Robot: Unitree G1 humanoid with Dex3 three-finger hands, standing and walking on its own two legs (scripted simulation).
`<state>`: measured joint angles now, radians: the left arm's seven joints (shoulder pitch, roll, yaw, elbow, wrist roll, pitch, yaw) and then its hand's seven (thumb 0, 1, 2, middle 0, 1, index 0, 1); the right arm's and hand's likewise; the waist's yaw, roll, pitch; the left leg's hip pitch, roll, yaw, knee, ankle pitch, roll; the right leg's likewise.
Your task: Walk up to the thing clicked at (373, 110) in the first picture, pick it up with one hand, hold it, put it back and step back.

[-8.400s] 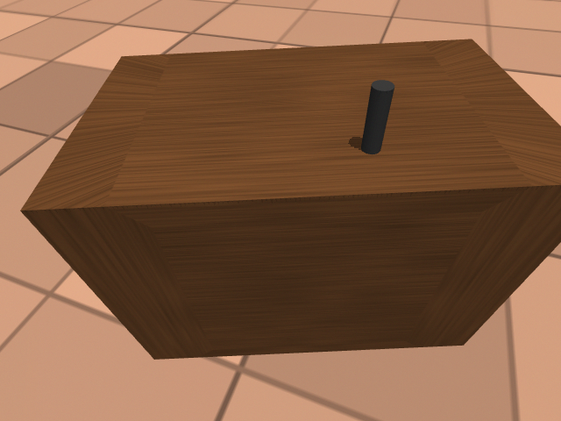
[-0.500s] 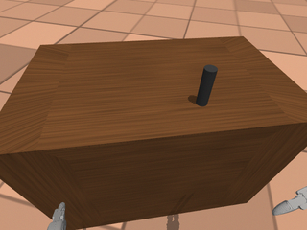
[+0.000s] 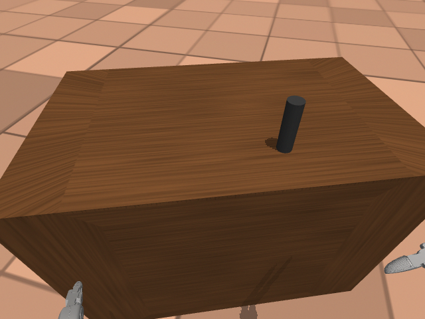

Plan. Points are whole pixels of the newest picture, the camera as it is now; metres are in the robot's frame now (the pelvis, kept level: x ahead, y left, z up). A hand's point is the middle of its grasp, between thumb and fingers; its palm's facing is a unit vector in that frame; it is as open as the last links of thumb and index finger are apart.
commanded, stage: go down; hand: right
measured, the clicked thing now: (289, 126) +0.52 -0.19 +0.10
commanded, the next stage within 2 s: none
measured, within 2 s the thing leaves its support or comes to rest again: neither
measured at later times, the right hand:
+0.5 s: hand (411, 155) +0.31 -0.31 +0.19, palm faces +0.16 +0.97 -0.19, open 17.5 cm
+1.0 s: hand (423, 129) +0.35 -0.35 +0.21, palm faces +0.16 +0.99 -0.02, open 17.7 cm
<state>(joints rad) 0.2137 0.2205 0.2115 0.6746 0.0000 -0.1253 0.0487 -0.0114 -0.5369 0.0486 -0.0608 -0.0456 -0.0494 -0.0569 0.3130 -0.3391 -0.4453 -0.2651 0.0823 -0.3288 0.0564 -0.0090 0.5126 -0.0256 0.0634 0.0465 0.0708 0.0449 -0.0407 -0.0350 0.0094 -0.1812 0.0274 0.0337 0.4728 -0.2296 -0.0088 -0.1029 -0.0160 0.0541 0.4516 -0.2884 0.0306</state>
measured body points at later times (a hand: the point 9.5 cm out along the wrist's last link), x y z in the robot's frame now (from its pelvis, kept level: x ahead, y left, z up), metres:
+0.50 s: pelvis +0.01 -0.01 +0.00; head +0.00 +0.01 +0.45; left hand +0.17 +0.25 -0.09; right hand +0.30 -0.36 +0.20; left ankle +0.02 +0.12 -0.74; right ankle -0.02 -0.14 -0.74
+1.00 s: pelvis +0.00 +0.00 +0.00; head +0.00 +0.00 +0.45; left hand +0.15 +0.26 -0.08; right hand +0.34 -0.40 +0.21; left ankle +0.02 +0.12 -0.74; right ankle -0.02 -0.14 -0.74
